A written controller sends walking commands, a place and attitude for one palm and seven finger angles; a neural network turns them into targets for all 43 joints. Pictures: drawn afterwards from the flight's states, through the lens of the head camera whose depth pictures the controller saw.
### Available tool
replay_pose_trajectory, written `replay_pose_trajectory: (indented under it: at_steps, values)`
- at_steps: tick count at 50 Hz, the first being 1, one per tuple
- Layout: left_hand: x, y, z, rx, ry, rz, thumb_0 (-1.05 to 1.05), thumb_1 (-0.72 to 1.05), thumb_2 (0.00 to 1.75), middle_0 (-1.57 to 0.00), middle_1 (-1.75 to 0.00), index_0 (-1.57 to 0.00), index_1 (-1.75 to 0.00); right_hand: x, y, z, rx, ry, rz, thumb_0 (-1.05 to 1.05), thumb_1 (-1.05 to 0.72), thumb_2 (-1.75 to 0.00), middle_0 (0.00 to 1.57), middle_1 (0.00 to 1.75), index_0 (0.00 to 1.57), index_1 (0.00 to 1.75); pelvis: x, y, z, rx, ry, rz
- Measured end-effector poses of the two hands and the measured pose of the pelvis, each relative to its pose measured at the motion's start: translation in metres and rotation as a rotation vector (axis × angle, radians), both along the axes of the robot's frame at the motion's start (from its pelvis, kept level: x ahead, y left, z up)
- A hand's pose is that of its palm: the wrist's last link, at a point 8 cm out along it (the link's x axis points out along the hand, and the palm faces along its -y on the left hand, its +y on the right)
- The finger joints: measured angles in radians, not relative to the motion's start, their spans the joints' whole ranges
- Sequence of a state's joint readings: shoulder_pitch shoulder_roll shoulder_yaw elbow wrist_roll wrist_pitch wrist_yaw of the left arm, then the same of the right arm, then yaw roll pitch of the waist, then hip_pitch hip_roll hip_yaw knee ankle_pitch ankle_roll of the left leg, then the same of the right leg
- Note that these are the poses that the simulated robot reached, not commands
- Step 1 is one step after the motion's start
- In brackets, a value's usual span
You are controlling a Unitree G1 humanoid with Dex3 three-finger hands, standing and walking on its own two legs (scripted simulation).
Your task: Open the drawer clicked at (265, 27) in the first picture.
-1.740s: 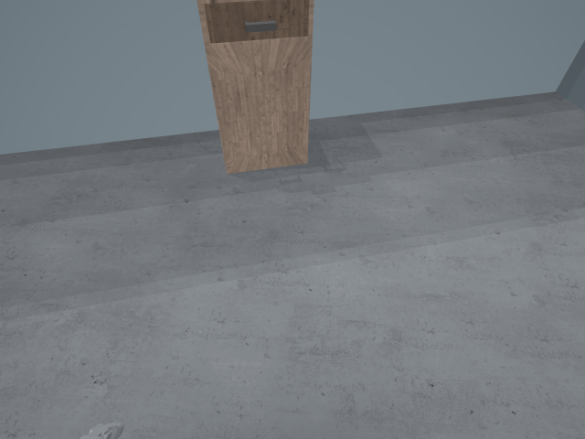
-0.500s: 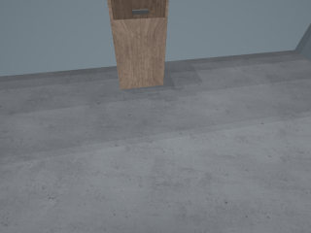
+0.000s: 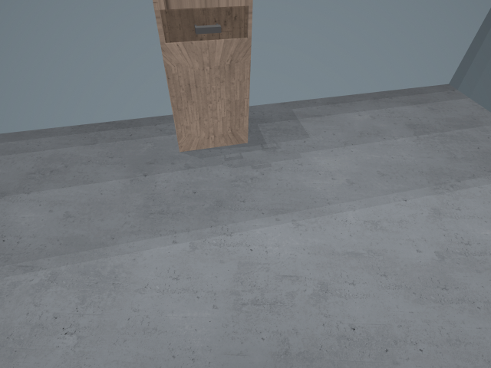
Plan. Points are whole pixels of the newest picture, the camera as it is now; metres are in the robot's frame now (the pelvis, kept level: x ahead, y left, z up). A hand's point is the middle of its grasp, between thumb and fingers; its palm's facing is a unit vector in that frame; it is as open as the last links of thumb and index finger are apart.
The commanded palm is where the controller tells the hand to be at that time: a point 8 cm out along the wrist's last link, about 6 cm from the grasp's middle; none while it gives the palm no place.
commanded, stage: walk to a spot facing it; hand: left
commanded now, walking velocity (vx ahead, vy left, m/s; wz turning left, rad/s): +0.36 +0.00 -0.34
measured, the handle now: (207, 27) +1.53 +0.30 -0.02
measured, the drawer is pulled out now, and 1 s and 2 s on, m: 0.00 0.00 0.00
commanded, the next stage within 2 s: turn to face it in 1.80 s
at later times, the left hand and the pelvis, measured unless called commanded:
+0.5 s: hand out of the picture +0.06 +0.20 -0.19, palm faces -0.02 -0.99 -0.12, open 7.4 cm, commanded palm none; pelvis +0.18 +0.03 -0.03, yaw -8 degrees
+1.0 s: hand (210, 213) +0.54 +0.14 -0.17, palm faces -0.35 -0.93 -0.13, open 7.4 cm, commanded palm none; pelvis +0.38 +0.02 -0.01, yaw -18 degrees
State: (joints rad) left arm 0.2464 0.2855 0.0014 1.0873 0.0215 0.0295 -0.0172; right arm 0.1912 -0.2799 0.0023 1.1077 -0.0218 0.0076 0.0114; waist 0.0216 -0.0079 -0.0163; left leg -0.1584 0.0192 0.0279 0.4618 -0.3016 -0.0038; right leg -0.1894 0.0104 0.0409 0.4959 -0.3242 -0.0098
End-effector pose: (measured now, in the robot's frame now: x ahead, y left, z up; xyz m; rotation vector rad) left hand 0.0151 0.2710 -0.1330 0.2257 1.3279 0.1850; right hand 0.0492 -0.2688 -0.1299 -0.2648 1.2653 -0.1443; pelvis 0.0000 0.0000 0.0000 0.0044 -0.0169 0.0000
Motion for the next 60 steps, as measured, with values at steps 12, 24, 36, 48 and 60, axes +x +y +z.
replay_pose_trajectory:
  at_steps: [12, 24, 36, 48, 60]
  values:
    - [0.000, -0.060, -0.017, -0.085, 0.107, 0.071, 0.00, 0.91, 0.90, -0.20, -0.30, -0.20, -0.30, 0.001, 0.011, -0.022, 0.064, 0.163, -0.092, 0.01, -0.91, -0.90, 0.21, 0.30, 0.20, 0.30, 0.069, -0.015, -0.011, -0.008, 0.023, -0.042]
    - [0.034, -0.033, -0.028, -0.151, 0.385, 0.060, 0.00, 0.91, 0.90, -0.20, -0.30, -0.21, -0.30, 0.218, 0.055, -0.005, 0.043, -0.224, -0.072, 0.01, -0.91, -0.90, 0.20, 0.30, 0.20, 0.30, 0.171, 0.028, -0.025, -0.029, 0.019, -0.124]
    - [0.323, 0.014, -0.016, -0.100, -0.057, -0.161, 0.00, 0.92, 0.90, -0.19, -0.30, -0.20, -0.30, 0.188, 0.082, 0.008, 0.007, -0.064, -0.311, -0.02, -0.96, -0.90, 0.21, 0.30, 0.20, 0.30, 0.264, 0.053, 0.001, -0.011, -0.003, -0.232]
    - [0.508, -0.060, -0.009, -0.154, -0.140, -0.365, 0.00, 0.91, 0.90, -0.19, -0.30, -0.19, -0.30, 0.137, 0.139, 0.002, 0.129, 0.283, -0.540, 0.00, -0.92, -0.90, 0.20, 0.30, 0.20, 0.30, 0.361, 0.030, -0.002, -0.007, 0.002, -0.303]
    - [0.612, -0.149, -0.022, -0.169, -0.179, -0.368, -0.01, 0.92, 0.90, -0.20, -0.30, -0.20, -0.30, 0.227, 0.104, -0.014, 0.239, 0.389, -0.621, 0.01, -0.91, -0.90, 0.21, 0.30, 0.20, 0.30, 0.467, -0.044, -0.016, -0.014, -0.004, -0.350]
